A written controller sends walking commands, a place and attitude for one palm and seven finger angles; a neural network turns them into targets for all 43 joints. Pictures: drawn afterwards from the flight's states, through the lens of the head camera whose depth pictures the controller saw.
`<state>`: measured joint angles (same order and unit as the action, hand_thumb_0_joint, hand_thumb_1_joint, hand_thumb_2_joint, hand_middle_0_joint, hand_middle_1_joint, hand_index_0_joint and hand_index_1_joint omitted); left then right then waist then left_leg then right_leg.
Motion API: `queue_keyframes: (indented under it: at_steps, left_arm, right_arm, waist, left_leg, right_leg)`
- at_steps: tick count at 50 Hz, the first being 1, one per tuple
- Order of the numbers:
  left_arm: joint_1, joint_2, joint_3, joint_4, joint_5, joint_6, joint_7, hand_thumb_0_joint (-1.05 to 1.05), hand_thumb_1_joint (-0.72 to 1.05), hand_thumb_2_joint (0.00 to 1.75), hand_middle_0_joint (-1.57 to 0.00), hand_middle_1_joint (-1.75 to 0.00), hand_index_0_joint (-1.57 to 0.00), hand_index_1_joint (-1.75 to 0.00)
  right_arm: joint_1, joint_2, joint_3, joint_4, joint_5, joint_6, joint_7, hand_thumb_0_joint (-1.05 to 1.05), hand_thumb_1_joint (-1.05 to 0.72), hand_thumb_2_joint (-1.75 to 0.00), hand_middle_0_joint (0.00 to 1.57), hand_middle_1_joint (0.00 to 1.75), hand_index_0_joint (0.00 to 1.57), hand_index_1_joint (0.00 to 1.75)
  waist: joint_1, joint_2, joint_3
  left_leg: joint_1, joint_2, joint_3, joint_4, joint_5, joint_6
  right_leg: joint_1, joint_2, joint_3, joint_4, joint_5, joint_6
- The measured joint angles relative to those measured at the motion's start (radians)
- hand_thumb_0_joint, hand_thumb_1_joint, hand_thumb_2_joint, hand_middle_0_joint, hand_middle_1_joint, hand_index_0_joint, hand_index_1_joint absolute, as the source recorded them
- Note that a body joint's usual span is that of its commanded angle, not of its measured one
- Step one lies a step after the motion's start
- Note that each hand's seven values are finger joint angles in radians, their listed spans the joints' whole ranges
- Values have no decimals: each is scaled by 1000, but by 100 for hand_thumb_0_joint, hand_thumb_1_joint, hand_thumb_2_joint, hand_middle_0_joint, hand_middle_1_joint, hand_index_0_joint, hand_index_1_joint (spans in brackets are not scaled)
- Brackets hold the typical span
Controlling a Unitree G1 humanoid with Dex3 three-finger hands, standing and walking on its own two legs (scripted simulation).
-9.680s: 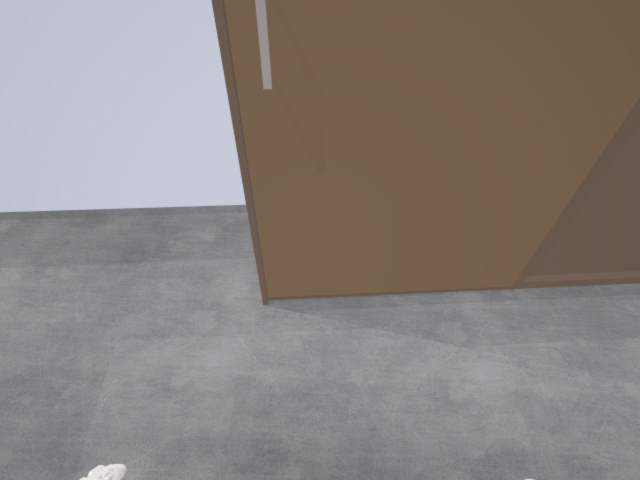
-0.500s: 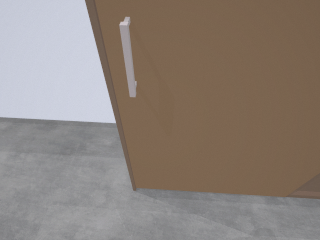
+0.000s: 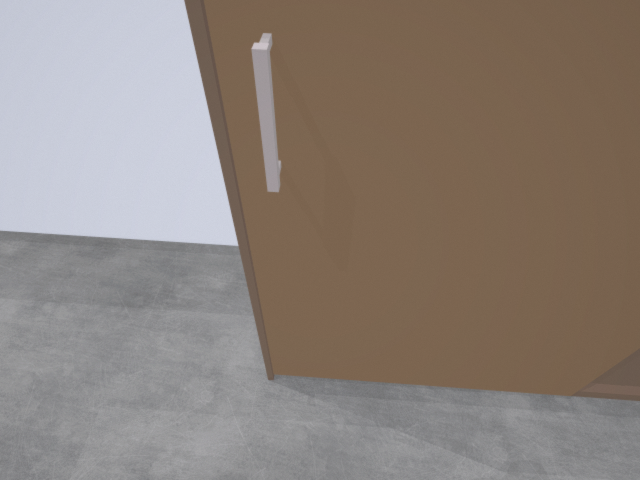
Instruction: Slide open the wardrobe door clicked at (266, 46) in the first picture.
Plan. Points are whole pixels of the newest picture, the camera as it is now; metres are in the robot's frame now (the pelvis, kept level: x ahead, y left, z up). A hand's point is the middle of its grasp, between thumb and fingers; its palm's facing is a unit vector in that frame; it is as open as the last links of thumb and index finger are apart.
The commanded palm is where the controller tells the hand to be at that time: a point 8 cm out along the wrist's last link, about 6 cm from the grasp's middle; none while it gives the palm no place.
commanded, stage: look again from close up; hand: left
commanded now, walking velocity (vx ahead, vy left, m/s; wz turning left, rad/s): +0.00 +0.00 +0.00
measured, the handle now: (270, 120) +0.50 +0.10 +0.20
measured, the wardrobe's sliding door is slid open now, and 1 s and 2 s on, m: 0.00 0.00 0.00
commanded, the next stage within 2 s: raise the hand with hooked fingers in 0.28 s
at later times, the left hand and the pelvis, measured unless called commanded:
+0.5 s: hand out of the picture +0.12 +0.21 -0.09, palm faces +0.26 -0.95 -0.16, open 7.4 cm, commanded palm +0.09 +0.25 -0.05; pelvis -0.01 +0.01 -0.01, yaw +1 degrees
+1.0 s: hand (130, 444) +0.15 +0.21 +0.03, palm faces +0.02 -1.00 -0.07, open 9.8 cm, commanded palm +0.12 +0.28 +0.04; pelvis -0.04 +0.01 -0.05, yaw +4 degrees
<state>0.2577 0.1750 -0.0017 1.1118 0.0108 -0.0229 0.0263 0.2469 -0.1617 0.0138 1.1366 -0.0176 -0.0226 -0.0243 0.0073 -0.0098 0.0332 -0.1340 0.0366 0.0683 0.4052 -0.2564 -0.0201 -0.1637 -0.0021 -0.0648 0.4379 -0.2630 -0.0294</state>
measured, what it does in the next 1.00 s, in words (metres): stands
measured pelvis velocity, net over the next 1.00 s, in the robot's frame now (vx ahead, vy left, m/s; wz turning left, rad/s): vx -0.04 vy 0.01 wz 0.06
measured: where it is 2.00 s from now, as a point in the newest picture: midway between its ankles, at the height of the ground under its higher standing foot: outside the picture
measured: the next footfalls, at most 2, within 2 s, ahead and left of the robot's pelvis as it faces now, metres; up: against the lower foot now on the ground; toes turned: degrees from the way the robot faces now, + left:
none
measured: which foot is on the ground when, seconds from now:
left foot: down 0.00-1.00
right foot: down 0.00-1.00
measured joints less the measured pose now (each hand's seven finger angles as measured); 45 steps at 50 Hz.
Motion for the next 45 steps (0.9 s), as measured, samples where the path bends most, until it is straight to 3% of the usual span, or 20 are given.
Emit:
queue_keyframes:
  at_steps: [20, 22, 24, 27, 30, 33, 35, 37, 41, 45]
  left_arm:
    - [5, -8, -2, 5, 2, -6, 10, 1, 91, 90, -20, -30, -20, -30]
    - [111, -14, 32, -357, -80, 85, 17, 2, 91, 90, -20, -31, -20, -31]
    - [186, -7, 41, -675, -127, 32, 46, 2, 91, 89, -20, -31, -20, -31]
    - [161, -11, 69, -918, -175, -96, 32, 2, 88, 88, -20, -33, -20, -33]
    - [108, -15, 112, -983, -221, -297, -77, 2, 84, 86, -20, -36, -20, -36]
    - [106, -12, 126, -990, -249, -463, -250, 1, 78, 84, -20, -40, -20, -39]
    - [139, -1, 125, -1004, -260, -474, -333, 1, 74, 82, -21, -42, -21, -42]
    - [190, 5, 126, -1029, -276, -432, -363, 1, 69, 80, -22, -45, -22, -45]
    - [279, 14, 147, -1110, -277, -368, -300, 1, 59, 77, -23, -51, -23, -51]
    - [263, 38, 150, -1198, -267, -394, -261, 2, 50, 73, -23, -57, -23, -57]
  right_arm:
    - [2, 1, -2, -1, 3, 1, 2, 0, -90, -90, 20, 29, 20, 30]
    - [36, -14, 9, -95, 28, -43, -18, 1, -91, -90, 20, 30, 20, 30]
    - [73, -28, 7, -183, 44, -131, -39, 1, -91, -90, 20, 30, 20, 30]
    - [62, -59, -13, -291, 45, -214, -41, 1, -91, -90, 20, 30, 20, 30]
    - [2, -74, -36, -386, 33, -245, -12, 1, -91, -90, 20, 30, 20, 30]
    - [-63, -83, -56, -490, 32, -243, 24, 1, -90, -90, 20, 30, 20, 30]
    - [-88, -91, -64, -558, 40, -231, 30, 1, -90, -90, 20, 30, 20, 30]
    - [-97, -100, -68, -614, 46, -217, 21, 1, -90, -90, 20, 29, 20, 30]
    - [-84, -110, -63, -671, 46, -208, -5, 1, -90, -90, 20, 29, 20, 30]
    - [-61, -105, -24, -654, 43, -225, -22, 1, -90, -90, 19, 29, 20, 30]
  waist:
    - [2, 5, 2]
    - [7, 9, 21]
    - [9, 10, 8]
    - [-22, 29, -37]
    - [-34, 25, -100]
    - [-34, 7, -126]
    - [-24, -7, -133]
    - [-10, -16, -135]
    - [24, -14, -127]
    - [44, 5, -109]
  left_leg:
    - [-23, -2, -1, 22, 1, 8]
    - [-29, -1, 2, 48, -15, 12]
    - [-44, -14, 0, 66, -19, 17]
    - [-119, -27, -24, 139, -37, 24]
    - [-240, -25, -13, 247, -75, 24]
    - [-348, -15, 0, 371, -125, 25]
    - [-397, -11, 4, 433, -152, 25]
    - [-427, -9, -1, 476, -170, 24]
    - [-457, -4, -34, 528, -192, 22]
    - [-470, -2, -75, 554, -197, 20]
  right_leg:
    - [-7, -3, -2, -8, 13, 10]
    - [-16, -4, 1, 18, 8, 12]
    - [-38, -19, 0, 58, -12, 14]
    - [-98, -38, -23, 124, -40, 21]
    - [-227, -43, -9, 237, -76, 20]
    - [-342, -39, 6, 360, -119, 17]
    - [-393, -39, 12, 424, -144, 16]
    - [-420, -39, 10, 463, -162, 15]
    - [-425, -36, -22, 487, -180, 11]
    - [-406, -33, -63, 478, -180, 8]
